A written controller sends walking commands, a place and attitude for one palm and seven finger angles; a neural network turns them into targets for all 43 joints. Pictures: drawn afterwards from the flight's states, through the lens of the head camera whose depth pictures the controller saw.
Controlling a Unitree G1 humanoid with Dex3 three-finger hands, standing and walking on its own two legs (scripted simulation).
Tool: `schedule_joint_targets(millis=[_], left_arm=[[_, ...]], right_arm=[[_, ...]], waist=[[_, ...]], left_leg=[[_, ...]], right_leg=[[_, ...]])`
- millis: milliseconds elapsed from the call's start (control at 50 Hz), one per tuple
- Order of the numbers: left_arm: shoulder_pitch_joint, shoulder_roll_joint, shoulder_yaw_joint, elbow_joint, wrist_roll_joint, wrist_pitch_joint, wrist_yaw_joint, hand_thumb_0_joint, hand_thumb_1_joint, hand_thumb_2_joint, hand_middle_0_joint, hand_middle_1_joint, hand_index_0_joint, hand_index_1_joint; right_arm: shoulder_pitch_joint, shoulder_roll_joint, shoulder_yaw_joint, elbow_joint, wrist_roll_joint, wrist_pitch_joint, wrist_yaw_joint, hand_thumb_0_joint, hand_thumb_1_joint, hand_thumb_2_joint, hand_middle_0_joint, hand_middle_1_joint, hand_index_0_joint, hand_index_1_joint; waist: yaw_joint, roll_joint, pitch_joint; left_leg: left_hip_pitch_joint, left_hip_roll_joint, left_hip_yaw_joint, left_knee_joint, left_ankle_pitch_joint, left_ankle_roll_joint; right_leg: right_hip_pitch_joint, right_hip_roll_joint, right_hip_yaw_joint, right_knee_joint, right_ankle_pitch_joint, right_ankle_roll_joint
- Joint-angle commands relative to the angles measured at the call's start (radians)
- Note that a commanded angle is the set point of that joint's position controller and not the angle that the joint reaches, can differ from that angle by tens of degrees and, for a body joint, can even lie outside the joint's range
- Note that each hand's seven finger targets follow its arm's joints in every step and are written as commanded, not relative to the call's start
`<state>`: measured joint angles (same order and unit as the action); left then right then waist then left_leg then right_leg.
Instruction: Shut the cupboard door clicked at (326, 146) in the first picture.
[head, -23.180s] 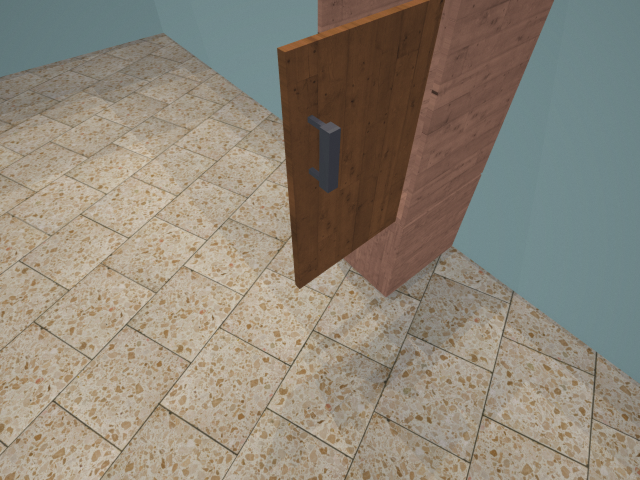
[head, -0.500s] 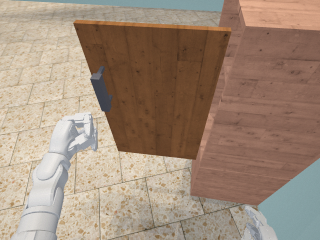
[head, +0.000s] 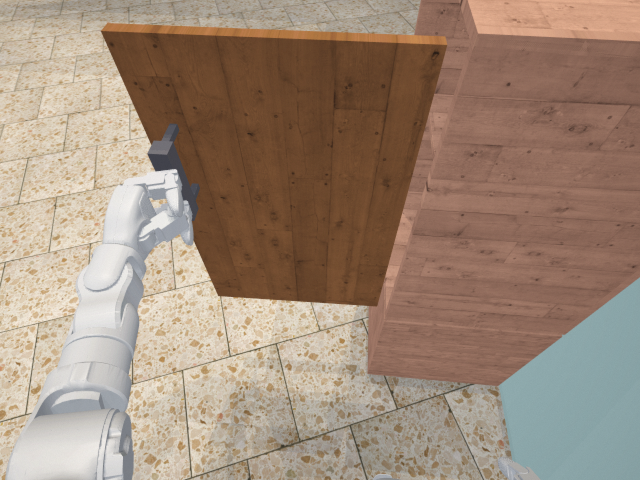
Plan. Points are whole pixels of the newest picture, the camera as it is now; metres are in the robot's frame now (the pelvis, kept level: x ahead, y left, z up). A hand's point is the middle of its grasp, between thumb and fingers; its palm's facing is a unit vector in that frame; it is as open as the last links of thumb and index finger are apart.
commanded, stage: bring the fist close to the handle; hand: left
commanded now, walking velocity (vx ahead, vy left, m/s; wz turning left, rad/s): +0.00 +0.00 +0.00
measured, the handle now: (180, 173) +0.49 +0.20 +0.09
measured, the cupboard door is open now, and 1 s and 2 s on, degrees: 91 85 68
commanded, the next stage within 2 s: push the door shut along its arc in 0.28 s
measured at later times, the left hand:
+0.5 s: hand (183, 226) +0.40 +0.17 +0.09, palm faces -0.06 -1.00 -0.04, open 3.1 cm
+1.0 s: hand (192, 193) +0.45 +0.17 +0.10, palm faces -0.18 -0.98 -0.03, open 3.2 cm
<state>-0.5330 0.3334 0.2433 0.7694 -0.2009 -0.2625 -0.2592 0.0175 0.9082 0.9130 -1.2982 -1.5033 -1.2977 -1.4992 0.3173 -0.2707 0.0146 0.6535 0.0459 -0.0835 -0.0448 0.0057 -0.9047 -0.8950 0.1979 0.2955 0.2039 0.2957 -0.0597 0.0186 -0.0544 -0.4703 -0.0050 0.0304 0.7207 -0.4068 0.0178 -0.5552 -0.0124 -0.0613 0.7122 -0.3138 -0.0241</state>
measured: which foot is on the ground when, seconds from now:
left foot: down 0.00-1.00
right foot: down 0.00-1.00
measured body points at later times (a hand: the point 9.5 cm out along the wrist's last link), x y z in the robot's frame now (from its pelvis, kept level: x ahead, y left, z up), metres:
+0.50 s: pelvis -0.01 +0.01 +0.00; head +0.03 +0.00 +0.45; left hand +0.40 +0.23 +0.10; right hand +0.10 -0.24 -0.11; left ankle -0.03 +0.11 -0.71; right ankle +0.02 -0.10 -0.71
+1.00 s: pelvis -0.02 +0.01 -0.01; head +0.06 +0.01 +0.43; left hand +0.45 +0.22 +0.10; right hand +0.00 -0.27 -0.13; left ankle -0.03 +0.11 -0.71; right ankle +0.02 -0.10 -0.71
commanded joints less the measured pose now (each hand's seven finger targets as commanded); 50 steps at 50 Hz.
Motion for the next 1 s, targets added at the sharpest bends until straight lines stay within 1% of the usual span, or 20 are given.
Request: schedule_joint_targets(millis=[0,20,80,100,140,320,380,460,480,520,540,680,720,740,760,800,840,880,900,980], left_arm=[[-0.324,0.155,0.030,-0.209,-0.027,-0.075,0.001,0.000,0.900,0.900,-1.300,-1.500,-1.300,-1.500],[-0.315,0.188,0.059,-0.210,-0.023,-0.077,0.006,0.000,0.900,0.900,-1.300,-1.500,-1.300,-1.500],[-0.343,0.156,0.031,-0.265,-0.021,-0.089,0.018,0.000,0.900,0.900,-1.300,-1.500,-1.300,-1.500],[-0.342,0.198,0.060,-0.277,-0.019,-0.094,0.027,0.000,0.900,0.900,-1.300,-1.500,-1.300,-1.500],[-0.320,0.185,0.057,-0.307,-0.013,-0.102,0.033,0.000,0.900,0.900,-1.300,-1.500,-1.300,-1.500],[-0.315,0.152,0.028,-0.239,-0.010,-0.079,0.042,0.000,0.900,0.900,-1.300,-1.500,-1.300,-1.500],[-0.387,0.155,0.015,-0.241,-0.008,-0.090,0.035,0.000,0.900,0.900,-1.300,-1.500,-1.300,-1.500],[-0.536,0.137,-0.030,-0.169,-0.003,-0.107,0.009,0.000,0.900,0.900,-1.300,-1.500,-1.300,-1.500],[-0.556,0.171,-0.002,-0.120,-0.006,-0.107,0.005,0.000,0.900,0.900,-1.300,-1.500,-1.300,-1.500],[-0.579,0.221,0.036,-0.070,-0.003,-0.115,-0.007,0.000,0.900,0.900,-1.300,-1.500,-1.300,-1.500],[-0.597,0.186,0.006,-0.052,-0.003,-0.117,-0.020,0.000,0.900,0.900,-1.300,-1.500,-1.300,-1.500],[-0.688,0.232,0.030,0.056,-0.002,-0.134,-0.065,0.000,0.900,0.900,-1.300,-1.500,-1.300,-1.500],[-0.720,0.232,0.019,0.094,0.001,-0.132,-0.081,0.000,0.900,0.900,-1.300,-1.500,-1.300,-1.500],[-0.755,0.256,0.028,0.100,0.004,-0.134,-0.088,0.000,0.900,0.900,-1.300,-1.500,-1.300,-1.500],[-0.797,0.241,0.005,0.097,0.006,-0.135,-0.097,0.000,0.900,0.900,-1.300,-1.500,-1.300,-1.500],[-0.805,0.271,0.029,0.117,0.006,-0.136,-0.111,0.000,0.900,0.900,-1.300,-1.500,-1.300,-1.500],[-0.821,0.245,0.000,0.120,0.006,-0.133,-0.131,0.000,0.900,0.900,-1.300,-1.500,-1.300,-1.500],[-0.859,0.255,-0.001,0.139,0.007,-0.131,-0.144,0.000,0.900,0.900,-1.300,-1.500,-1.300,-1.500],[-0.884,0.235,-0.023,0.146,0.005,-0.129,-0.149,0.000,0.900,0.900,-1.300,-1.500,-1.300,-1.500],[-0.957,0.274,-0.010,0.181,0.007,-0.119,-0.169,0.000,0.900,0.900,-1.300,-1.500,-1.300,-1.500]], right_arm=[[0.038,-0.136,-0.059,-0.120,0.001,-0.021,-0.005,0.000,-0.900,-0.900,0.200,0.300,0.200,0.300],[0.038,-0.139,-0.060,-0.121,0.003,-0.018,-0.004,0.000,-0.900,-0.900,0.200,0.300,0.200,0.300],[0.028,-0.131,-0.060,-0.129,0.004,-0.014,-0.002,0.000,-0.900,-0.900,0.200,0.300,0.200,0.300],[0.033,-0.136,-0.061,-0.126,0.001,-0.011,-0.005,0.000,-0.900,-0.900,0.200,0.300,0.200,0.300],[0.022,-0.125,-0.059,-0.133,0.000,-0.010,-0.005,0.000,-0.900,-0.900,0.200,0.300,0.200,0.300],[0.006,-0.129,-0.050,-0.130,0.007,-0.003,-0.007,0.000,-0.900,-0.900,0.200,0.300,0.200,0.300],[0.000,-0.130,-0.049,-0.131,0.007,-0.004,-0.010,0.000,-0.900,-0.900,0.200,0.300,0.200,0.300],[0.009,-0.132,-0.044,-0.107,0.007,-0.005,-0.015,0.000,-0.900,-0.900,0.200,0.300,0.200,0.300],[0.019,-0.139,-0.044,-0.096,0.006,-0.004,-0.018,0.000,-0.900,-0.900,0.200,0.300,0.200,0.300],[0.029,-0.146,-0.044,-0.092,0.002,0.000,-0.021,0.000,-0.900,-0.900,0.200,0.300,0.200,0.300],[0.028,-0.141,-0.040,-0.093,0.002,-0.002,-0.020,0.000,-0.900,-0.900,0.200,0.300,0.200,0.300],[0.073,-0.158,-0.044,-0.080,-0.004,0.004,-0.014,0.000,-0.900,-0.900,0.200,0.300,0.200,0.300],[0.089,-0.163,-0.044,-0.072,-0.005,0.008,-0.016,0.000,-0.900,-0.900,0.200,0.300,0.200,0.300],[0.094,-0.168,-0.045,-0.067,-0.005,0.011,-0.018,0.000,-0.900,-0.900,0.200,0.300,0.200,0.300],[0.097,-0.166,-0.045,-0.061,-0.005,0.009,-0.019,0.000,-0.900,-0.900,0.200,0.300,0.200,0.300],[0.118,-0.172,-0.047,-0.054,-0.008,0.011,-0.021,0.000,-0.900,-0.900,0.200,0.300,0.200,0.300],[0.127,-0.171,-0.047,-0.054,-0.010,0.012,-0.019,0.000,-0.900,-0.900,0.200,0.300,0.200,0.300],[0.140,-0.177,-0.047,-0.041,-0.012,0.012,-0.020,0.000,-0.900,-0.900,0.200,0.300,0.200,0.300],[0.149,-0.177,-0.047,-0.035,-0.013,0.014,-0.022,0.000,-0.900,-0.900,0.200,0.300,0.200,0.300],[0.168,-0.190,-0.045,-0.022,-0.014,0.012,-0.024,0.000,-0.900,-0.900,0.200,0.300,0.200,0.300]], waist=[[-0.003,-0.044,-0.359],[0.004,-0.035,-0.348],[-0.002,-0.011,-0.345],[0.003,-0.026,-0.351],[0.013,0.038,-0.369],[-0.007,-0.019,-0.261],[-0.012,-0.006,-0.287],[-0.046,0.028,-0.288],[-0.050,-0.010,-0.276],[-0.044,-0.017,-0.310],[-0.048,0.016,-0.321],[-0.068,-0.006,-0.342],[-0.088,-0.031,-0.333],[-0.094,-0.021,-0.327],[-0.109,0.013,-0.332],[-0.104,0.025,-0.356],[-0.114,0.034,-0.395],[-0.124,0.055,-0.378],[-0.141,0.046,-0.363],[-0.163,0.031,-0.364]], left_leg=[[0.064,0.003,-0.027,-0.082,0.401,0.002],[0.058,0.004,-0.024,-0.086,0.394,0.001],[0.079,0.003,-0.025,-0.095,0.375,0.001],[0.076,0.006,-0.028,-0.096,0.374,0.003],[0.098,0.004,-0.022,-0.103,0.391,-0.001],[0.066,0.007,-0.028,-0.127,0.275,0.000],[0.079,0.004,-0.035,-0.123,0.243,-0.001],[0.106,0.005,-0.047,-0.105,0.248,-0.002],[0.085,0.004,-0.052,-0.103,0.234,-0.001],[0.071,0.001,-0.048,-0.097,0.242,0.001],[0.075,-0.001,-0.046,-0.093,0.255,-0.001],[0.038,0.001,-0.053,-0.065,0.278,-0.001],[0.015,0.001,-0.052,-0.062,0.253,0.004],[0.003,0.001,-0.053,-0.059,0.237,0.005],[0.011,-0.001,-0.052,-0.056,0.220,0.006],[0.021,0.001,-0.061,-0.049,0.231,0.007],[0.042,0.001,-0.065,-0.038,0.261,0.007],[0.046,0.004,-0.073,-0.033,0.258,0.004],[0.053,0.006,-0.080,-0.031,0.258,0.008],[0.002,0.003,-0.079,-0.023,0.185,0.014]], right_leg=[[0.280,-0.003,0.039,-0.052,0.394,0.002],[0.281,-0.002,0.043,-0.054,0.392,0.001],[0.264,0.001,0.039,-0.061,0.361,0.000],[0.283,0.000,0.041,-0.061,0.357,-0.001],[0.288,0.000,0.044,-0.061,0.369,-0.003],[0.235,0.004,0.035,-0.089,0.260,-0.003],[0.223,0.004,0.039,-0.086,0.225,-0.007],[0.166,0.005,0.037,-0.075,0.217,-0.009],[0.165,0.005,0.038,-0.075,0.208,-0.008],[0.188,0.002,0.044,-0.065,0.224,-0.007],[0.181,0.000,0.044,-0.059,0.237,-0.009],[0.153,0.003,0.048,-0.038,0.260,-0.007],[0.145,0.005,0.049,-0.042,0.246,-0.003],[0.134,0.004,0.053,-0.042,0.234,-0.003],[0.113,0.004,0.054,-0.043,0.215,-0.002],[0.111,0.006,0.050,-0.038,0.211,-0.007],[0.097,0.009,0.051,-0.032,0.229,-0.005],[0.062,0.011,0.046,-0.032,0.212,-0.007],[0.037,0.014,0.039,-0.033,0.203,-0.006],[0.023,0.017,0.051,-0.042,0.148,-0.003]])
